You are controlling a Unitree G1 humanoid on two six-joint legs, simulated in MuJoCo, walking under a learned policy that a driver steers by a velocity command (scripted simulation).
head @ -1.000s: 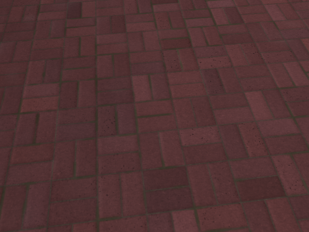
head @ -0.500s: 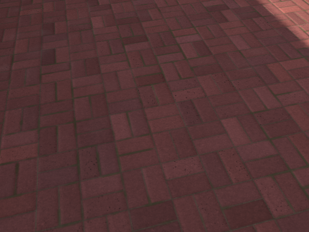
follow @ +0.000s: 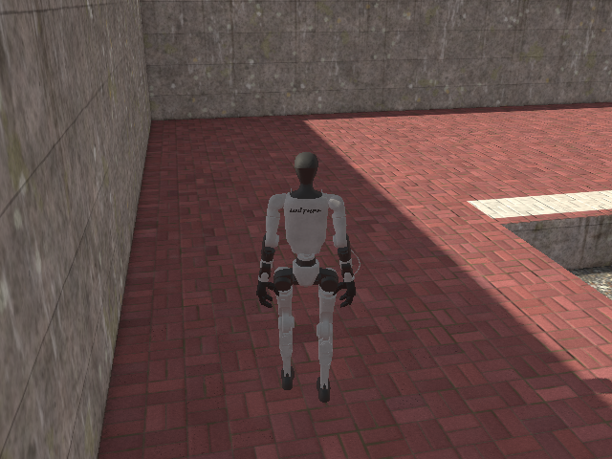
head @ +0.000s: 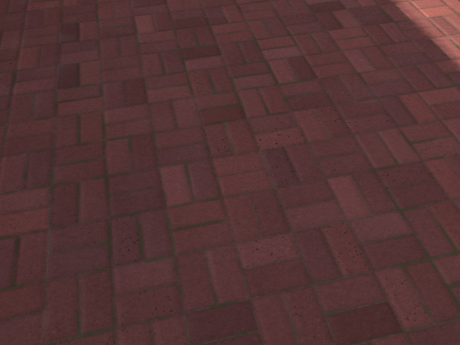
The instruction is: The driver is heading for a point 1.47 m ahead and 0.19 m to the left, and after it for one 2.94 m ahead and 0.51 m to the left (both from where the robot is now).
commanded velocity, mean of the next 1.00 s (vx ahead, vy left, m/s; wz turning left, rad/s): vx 0.13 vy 0.00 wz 0.00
